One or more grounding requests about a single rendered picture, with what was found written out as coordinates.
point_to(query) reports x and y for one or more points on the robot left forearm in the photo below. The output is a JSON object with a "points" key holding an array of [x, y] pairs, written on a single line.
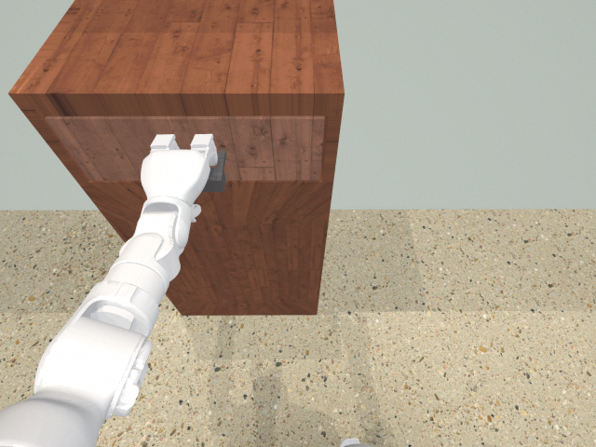
{"points": [[131, 293]]}

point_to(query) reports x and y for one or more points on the drawer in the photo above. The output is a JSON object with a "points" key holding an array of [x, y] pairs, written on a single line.
{"points": [[258, 148]]}

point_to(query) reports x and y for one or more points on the robot left upper arm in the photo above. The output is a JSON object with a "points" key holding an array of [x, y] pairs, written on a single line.
{"points": [[96, 371]]}

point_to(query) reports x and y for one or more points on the handle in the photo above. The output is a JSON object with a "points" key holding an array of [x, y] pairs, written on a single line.
{"points": [[216, 180]]}

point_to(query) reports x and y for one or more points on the cabinet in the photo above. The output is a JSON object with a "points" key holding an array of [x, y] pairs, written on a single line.
{"points": [[258, 247]]}

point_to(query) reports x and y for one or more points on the left robot hand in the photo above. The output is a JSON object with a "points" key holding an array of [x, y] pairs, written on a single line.
{"points": [[171, 171]]}

